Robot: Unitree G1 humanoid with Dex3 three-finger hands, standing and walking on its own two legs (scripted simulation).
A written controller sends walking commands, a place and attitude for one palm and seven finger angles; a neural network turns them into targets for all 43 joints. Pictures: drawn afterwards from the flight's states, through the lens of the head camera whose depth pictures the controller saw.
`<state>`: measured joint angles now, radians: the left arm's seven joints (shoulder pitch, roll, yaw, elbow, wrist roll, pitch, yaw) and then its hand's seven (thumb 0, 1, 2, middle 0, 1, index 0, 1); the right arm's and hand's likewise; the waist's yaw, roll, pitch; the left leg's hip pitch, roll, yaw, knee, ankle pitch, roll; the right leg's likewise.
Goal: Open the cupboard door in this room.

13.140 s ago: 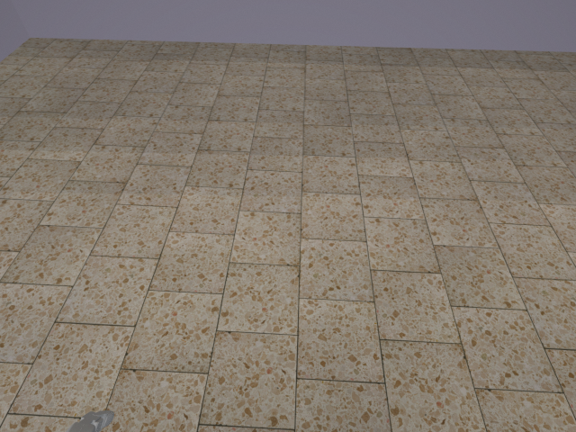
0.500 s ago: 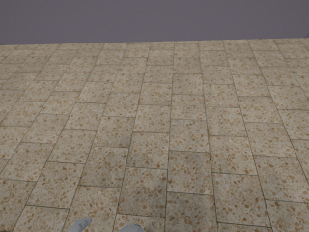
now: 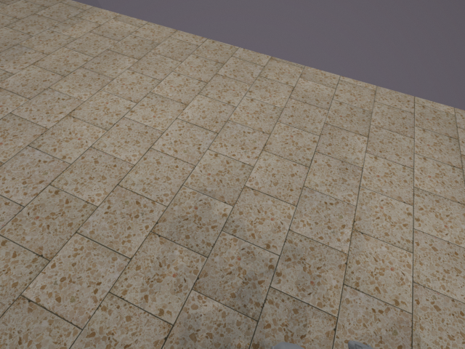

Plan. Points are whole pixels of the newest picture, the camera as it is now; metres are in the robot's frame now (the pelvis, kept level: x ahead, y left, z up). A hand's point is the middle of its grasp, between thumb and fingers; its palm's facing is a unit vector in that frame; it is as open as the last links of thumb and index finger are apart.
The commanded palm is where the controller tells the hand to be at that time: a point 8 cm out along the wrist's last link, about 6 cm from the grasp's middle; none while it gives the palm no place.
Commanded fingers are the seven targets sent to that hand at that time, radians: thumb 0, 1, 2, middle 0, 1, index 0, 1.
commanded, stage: turn or walk to find it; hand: left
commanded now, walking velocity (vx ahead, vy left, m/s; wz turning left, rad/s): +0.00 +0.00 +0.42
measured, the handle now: out of the picture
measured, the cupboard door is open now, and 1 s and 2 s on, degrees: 0 0 0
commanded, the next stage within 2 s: none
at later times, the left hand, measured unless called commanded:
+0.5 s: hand out of the picture +0.03 +0.16 -0.14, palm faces +0.22 -0.94 -0.27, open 7.3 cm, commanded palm none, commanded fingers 0.00 0.90 0.90 -0.20 -0.30 -0.20 -0.30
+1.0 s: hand out of the picture -0.14 +0.21 -0.18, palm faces +0.48 -0.84 -0.25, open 7.3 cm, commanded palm none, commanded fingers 0.00 0.90 0.90 -0.20 -0.30 -0.20 -0.30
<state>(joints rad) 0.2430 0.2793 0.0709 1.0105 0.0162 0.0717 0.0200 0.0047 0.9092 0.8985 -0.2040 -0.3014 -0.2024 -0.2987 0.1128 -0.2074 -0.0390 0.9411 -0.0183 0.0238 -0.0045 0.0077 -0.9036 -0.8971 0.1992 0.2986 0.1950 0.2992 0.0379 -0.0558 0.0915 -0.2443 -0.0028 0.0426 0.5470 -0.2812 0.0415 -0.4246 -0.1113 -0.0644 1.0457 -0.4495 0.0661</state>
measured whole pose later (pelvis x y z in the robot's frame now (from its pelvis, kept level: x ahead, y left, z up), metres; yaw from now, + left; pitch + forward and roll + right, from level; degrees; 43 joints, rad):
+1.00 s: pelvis -0.07 +0.00 +0.00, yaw +26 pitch -1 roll -1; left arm 0.22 0.27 0.07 1.00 0.01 0.07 0.02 0.00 0.91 0.90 -0.20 -0.30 -0.20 -0.30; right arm 0.12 -0.20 -0.04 0.95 -0.02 0.02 -0.01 0.01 -0.90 -0.90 0.20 0.30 0.20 0.30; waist 0.03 -0.05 0.09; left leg -0.23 -0.01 0.04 0.52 -0.28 0.04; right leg -0.43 -0.10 -0.07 1.06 -0.45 0.07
